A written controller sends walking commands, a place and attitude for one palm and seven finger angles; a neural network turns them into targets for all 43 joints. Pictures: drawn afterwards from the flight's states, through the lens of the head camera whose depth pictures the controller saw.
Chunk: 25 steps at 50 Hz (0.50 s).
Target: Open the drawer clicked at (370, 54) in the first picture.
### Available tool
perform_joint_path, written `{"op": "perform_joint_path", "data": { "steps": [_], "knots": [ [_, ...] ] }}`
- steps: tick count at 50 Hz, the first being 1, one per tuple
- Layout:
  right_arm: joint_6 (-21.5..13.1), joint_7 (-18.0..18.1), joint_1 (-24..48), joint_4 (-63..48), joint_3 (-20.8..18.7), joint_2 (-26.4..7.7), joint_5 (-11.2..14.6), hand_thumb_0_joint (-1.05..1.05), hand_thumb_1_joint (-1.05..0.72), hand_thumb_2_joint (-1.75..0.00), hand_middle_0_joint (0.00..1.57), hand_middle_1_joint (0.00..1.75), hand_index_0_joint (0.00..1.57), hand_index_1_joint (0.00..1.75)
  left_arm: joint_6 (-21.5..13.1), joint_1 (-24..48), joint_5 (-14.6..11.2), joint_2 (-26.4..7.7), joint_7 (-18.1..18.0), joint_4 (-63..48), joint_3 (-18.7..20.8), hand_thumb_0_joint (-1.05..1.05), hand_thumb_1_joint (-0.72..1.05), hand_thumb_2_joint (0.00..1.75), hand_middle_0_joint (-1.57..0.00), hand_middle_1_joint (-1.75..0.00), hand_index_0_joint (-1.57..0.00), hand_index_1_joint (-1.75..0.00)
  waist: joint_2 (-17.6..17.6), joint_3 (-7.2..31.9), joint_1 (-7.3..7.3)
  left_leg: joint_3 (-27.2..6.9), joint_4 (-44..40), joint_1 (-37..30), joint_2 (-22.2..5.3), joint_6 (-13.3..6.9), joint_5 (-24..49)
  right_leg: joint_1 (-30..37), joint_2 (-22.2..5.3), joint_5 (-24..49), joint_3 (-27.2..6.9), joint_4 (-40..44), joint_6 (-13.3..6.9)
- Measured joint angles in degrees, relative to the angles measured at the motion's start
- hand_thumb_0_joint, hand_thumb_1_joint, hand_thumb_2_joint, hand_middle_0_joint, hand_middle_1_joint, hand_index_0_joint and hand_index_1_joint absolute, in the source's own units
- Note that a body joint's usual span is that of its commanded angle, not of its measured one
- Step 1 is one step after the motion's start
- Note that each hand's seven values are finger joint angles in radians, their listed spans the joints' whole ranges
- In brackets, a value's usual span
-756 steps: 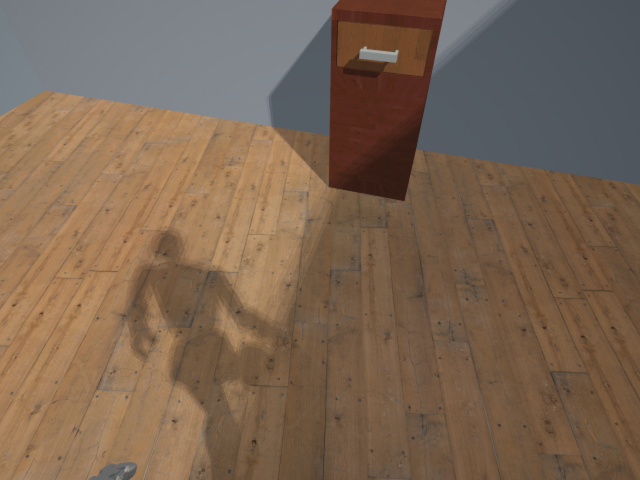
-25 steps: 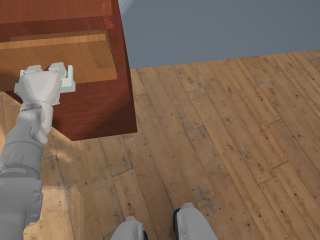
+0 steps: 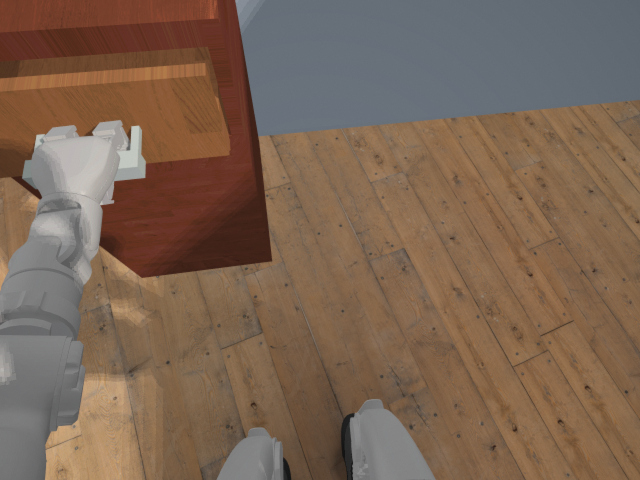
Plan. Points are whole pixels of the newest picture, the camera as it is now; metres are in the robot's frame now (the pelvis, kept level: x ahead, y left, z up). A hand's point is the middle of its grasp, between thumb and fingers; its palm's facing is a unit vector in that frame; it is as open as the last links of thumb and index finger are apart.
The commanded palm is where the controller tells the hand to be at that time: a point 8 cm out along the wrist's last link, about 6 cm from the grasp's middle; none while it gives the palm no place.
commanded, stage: pull the drawer open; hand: left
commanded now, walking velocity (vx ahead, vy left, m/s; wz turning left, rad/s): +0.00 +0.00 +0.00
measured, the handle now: (88, 154) +0.53 +0.27 +0.00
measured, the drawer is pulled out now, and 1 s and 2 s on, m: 0.04 0.17 0.30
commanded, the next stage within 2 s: none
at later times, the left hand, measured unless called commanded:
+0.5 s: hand (99, 201) +0.47 +0.26 -0.02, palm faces -0.09 -0.03 -1.00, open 5.8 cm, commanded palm +0.44 +0.25 +0.03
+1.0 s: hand (94, 283) +0.36 +0.25 -0.02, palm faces -0.05 -0.06 -1.00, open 5.9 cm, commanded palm +0.32 +0.26 +0.03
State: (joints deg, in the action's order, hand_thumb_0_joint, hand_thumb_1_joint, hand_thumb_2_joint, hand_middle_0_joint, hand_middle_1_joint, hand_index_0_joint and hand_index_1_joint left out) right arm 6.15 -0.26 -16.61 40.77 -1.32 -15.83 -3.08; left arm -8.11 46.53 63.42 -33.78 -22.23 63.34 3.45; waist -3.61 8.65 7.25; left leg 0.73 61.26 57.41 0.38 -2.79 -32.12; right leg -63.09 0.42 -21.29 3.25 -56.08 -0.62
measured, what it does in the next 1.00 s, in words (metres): stands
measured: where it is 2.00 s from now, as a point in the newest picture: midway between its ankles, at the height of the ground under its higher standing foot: outside the picture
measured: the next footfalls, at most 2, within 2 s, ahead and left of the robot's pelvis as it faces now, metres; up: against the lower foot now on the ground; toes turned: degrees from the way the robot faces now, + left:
none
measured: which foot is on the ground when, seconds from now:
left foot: down 0.00-1.00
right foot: down 0.00-1.00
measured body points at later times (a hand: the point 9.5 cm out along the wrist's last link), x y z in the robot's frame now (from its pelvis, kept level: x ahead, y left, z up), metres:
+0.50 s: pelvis -0.01 +0.00 +0.00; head +0.15 +0.00 +0.42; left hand +0.47 +0.26 +0.03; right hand -0.02 -0.27 -0.13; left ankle -0.05 +0.09 -0.66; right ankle +0.04 -0.12 -0.66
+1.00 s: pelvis +0.03 +0.01 +0.03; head +0.13 +0.00 +0.46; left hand +0.36 +0.25 +0.03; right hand +0.16 -0.25 -0.10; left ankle -0.05 +0.09 -0.66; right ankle +0.04 -0.12 -0.66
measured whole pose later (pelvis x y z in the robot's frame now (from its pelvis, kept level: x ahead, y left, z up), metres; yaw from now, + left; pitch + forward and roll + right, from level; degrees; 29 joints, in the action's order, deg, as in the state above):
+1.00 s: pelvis +0.03 +0.01 +0.03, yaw -1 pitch +22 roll -2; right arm 7.4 -1.2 -9.8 36.1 -2.9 -14.4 -1.4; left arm -2.9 9.2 62.5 -21.4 -28.5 30.5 -0.5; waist -3.0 9.3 0.4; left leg 2.3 52.1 42.5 0.7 -3.1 -30.8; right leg -49.3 0.8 -20.9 1.2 -48.7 0.1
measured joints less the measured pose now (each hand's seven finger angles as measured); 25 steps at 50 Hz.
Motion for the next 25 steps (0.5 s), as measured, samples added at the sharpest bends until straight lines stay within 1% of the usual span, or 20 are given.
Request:
{"op": "perform_joint_path", "data": {
  "steps": [7,17,21,25],
  "knots": [
    [-0.39,0.07,-2.38,1.46,-0.03,-0.51,-0.01,0.01,-0.91,-0.9,0.2,0.3,0.21,0.3,-0.91,0.93,0.21,-1.51,0.24,0.78,1.2,-0.01,0.67,0.81,-0.4,-1.35,-0.41,-1.34,-0.11,-0.07,0.83,0.05,1.47,1.91,-0.17,0.13,0.05,-1.85,0.12,0.31,0.01,-1.15,-0.2],
    [-1.23,-0.05,-2.9,2.03,0.04,-0.68,0.26,0.01,-0.91,-0.9,0.2,0.3,0.21,0.3,-0.67,2.32,0.22,-2.43,0.25,1.79,1.06,-0.01,0.67,0.83,-0.4,-1.35,-0.41,-1.34,-0.31,-0.2,1.42,0.04,2.46,3.53,-0.19,0.1,0.35,-3.26,0.11,0.88,0.04,-1.67,-0.19],
    [-1.31,-0.3,-2.65,1.57,-0.25,-0.48,0.37,0.01,-0.91,-0.9,0.2,0.3,0.21,0.3,-0.23,0.4,-0.37,-1.9,0.63,-0.27,1.3,-0.01,0.67,0.82,-0.4,-1.35,-0.41,-1.34,-0.35,-0.15,1.01,0.46,1.84,2.81,-0.35,0.01,0.45,-2.7,0.34,1.14,-0.38,-1.04,-0.07],
    [-0.98,-0.63,-2.56,1.08,-0.69,-0.23,0.72,0.01,-0.91,-0.9,0.2,0.3,0.21,0.3,-0.04,-4.56,-1.68,0.18,0.32,-4.34,1.44,0.0,0.67,0.8,-0.39,-1.35,-0.41,-1.34,-0.57,0.05,-0.35,1.14,0.05,0.26,-0.49,-0.24,0.52,-0.49,0.63,1.3,-1.1,0.48,0.21]
  ]
}}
